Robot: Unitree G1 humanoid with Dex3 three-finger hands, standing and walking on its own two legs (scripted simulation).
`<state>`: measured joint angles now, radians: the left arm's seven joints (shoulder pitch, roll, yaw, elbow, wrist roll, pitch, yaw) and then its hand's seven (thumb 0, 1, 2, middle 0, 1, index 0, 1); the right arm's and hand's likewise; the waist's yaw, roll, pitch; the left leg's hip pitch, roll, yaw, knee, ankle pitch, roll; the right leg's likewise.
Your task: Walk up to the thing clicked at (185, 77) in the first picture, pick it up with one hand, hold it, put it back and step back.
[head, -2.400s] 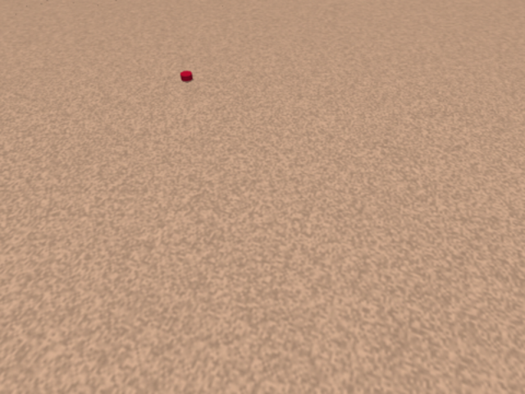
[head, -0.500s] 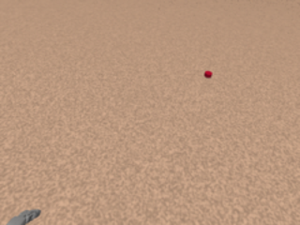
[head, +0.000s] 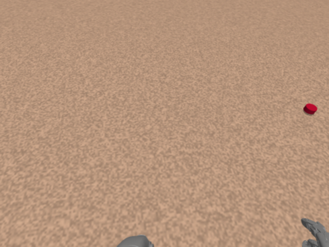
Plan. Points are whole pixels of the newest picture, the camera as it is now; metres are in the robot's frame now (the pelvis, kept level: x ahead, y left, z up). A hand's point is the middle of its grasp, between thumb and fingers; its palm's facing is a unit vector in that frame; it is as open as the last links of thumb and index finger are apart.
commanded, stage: walk up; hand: left
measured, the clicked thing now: (310, 108) +1.40 -1.06 -0.71
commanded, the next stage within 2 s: none
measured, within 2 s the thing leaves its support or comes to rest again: neither
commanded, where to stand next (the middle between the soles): +1.28 -1.51 m, yaw +42 degrees
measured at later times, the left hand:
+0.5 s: hand (166, 174) +0.33 +0.05 -0.09, palm faces +0.20 -0.91 -0.35, open 7.4 cm
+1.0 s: hand (221, 141) +0.51 -0.13 -0.13, palm faces +0.26 -0.91 -0.33, open 7.4 cm
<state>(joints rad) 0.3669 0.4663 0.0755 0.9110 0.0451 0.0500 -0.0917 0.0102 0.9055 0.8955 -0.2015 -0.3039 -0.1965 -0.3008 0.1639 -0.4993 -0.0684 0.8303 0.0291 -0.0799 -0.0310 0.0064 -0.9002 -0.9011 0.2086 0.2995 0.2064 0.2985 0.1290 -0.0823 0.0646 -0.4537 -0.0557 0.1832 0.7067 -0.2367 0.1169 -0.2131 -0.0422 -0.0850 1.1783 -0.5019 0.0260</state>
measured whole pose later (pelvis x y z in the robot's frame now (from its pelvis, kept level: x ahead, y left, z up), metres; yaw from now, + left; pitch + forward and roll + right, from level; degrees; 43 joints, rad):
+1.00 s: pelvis +0.49 -0.45 +0.00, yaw +21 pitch +0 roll +2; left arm 0.21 0.51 0.11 0.72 0.05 0.08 -0.15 0.01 0.91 0.90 -0.20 -0.30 -0.20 -0.30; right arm 0.38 -0.48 -0.02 0.91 -0.03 -0.10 -0.06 0.01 -0.89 -0.90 0.22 0.30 0.21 0.30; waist -0.02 -0.12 0.02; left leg -0.40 0.17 -0.06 0.74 -0.37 0.01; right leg -0.53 -0.17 0.07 0.85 -0.34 0.00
